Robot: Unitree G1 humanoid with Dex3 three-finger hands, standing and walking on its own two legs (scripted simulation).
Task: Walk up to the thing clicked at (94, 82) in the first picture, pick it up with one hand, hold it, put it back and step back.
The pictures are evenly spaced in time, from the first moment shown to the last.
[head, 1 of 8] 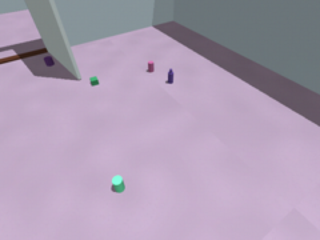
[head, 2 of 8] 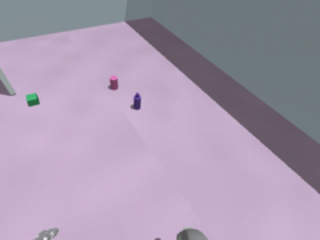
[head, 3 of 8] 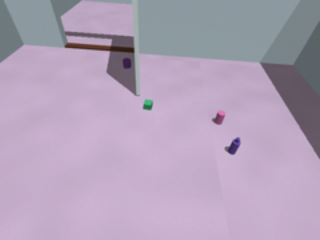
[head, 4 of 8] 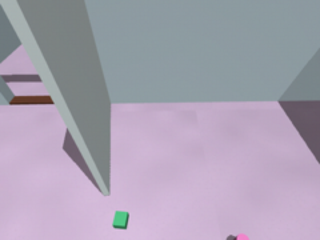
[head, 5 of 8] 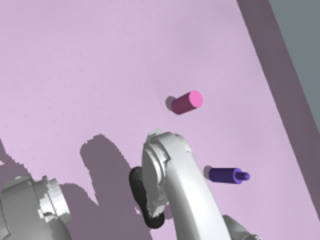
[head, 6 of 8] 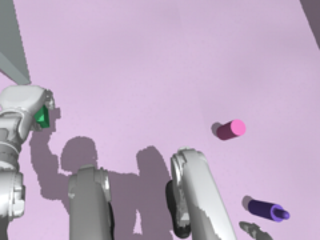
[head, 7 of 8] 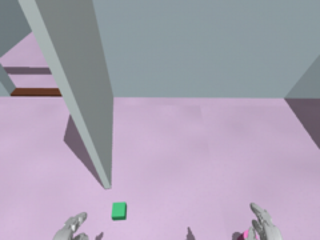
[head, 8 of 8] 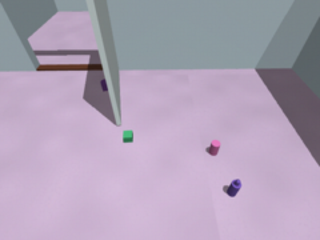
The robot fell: no
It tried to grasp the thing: yes
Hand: left
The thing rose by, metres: 0.67
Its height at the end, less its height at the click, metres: +0.00
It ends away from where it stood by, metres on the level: 0.02
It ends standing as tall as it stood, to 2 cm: yes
